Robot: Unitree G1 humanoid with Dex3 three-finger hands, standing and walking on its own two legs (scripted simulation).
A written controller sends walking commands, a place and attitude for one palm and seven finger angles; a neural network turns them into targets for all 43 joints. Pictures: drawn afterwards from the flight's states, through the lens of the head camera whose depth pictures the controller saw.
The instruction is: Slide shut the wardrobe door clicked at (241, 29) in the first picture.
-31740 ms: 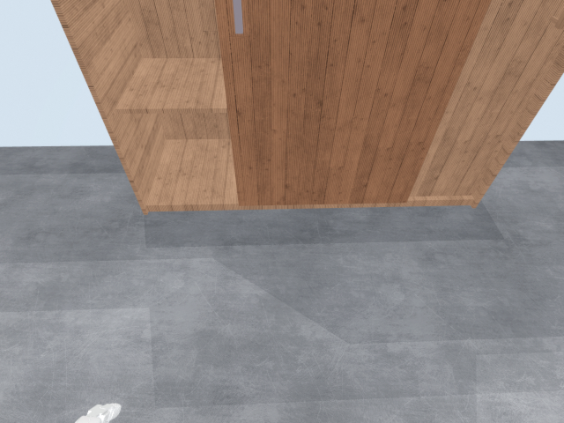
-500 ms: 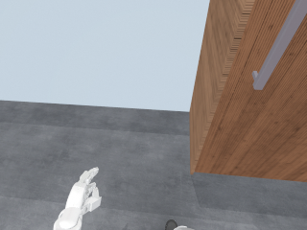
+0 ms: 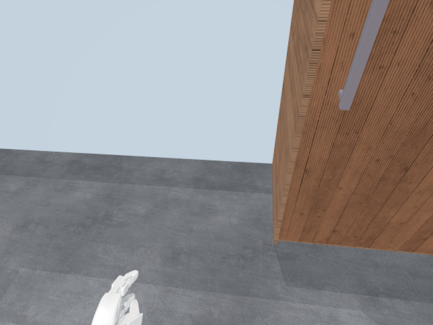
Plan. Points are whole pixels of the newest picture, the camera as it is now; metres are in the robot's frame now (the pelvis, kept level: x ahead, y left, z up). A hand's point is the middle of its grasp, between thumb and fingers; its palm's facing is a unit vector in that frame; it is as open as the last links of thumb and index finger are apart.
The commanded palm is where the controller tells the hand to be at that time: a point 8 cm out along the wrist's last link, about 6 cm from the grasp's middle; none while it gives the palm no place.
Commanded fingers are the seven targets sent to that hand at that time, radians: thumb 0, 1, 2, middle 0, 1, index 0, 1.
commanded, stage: stop stepping back and stand still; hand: right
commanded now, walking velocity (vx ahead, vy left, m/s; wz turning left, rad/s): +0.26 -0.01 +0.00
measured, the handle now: (362, 41) +0.62 -0.27 +0.24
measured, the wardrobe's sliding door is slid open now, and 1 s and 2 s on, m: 0.00 0.00 0.00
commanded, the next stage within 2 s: let the arm hang, fingers relaxed in 0.48 s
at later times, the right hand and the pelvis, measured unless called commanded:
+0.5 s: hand out of the picture +0.16 -0.28 +0.16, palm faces +0.47 +0.78 -0.42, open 7.4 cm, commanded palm +0.10 -0.31 +0.18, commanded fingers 0.00 -0.90 -0.90 0.20 0.30 0.20 0.30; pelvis -0.04 -0.01 +0.00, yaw -1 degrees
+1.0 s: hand out of the picture -0.04 -0.22 -0.17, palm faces +0.03 +0.98 -0.19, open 7.1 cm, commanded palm none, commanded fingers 0.00 -0.90 -0.90 0.20 0.30 0.20 0.30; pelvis -0.03 -0.03 +0.01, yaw -3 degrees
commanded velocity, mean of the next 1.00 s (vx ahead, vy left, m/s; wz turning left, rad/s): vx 0.06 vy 0.01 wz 0.00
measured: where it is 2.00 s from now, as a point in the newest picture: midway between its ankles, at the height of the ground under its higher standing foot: outside the picture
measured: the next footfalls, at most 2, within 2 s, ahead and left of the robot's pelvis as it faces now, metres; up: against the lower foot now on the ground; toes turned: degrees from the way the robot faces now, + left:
none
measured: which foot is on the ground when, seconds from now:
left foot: down 0.00-1.00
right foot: down 0.00-1.00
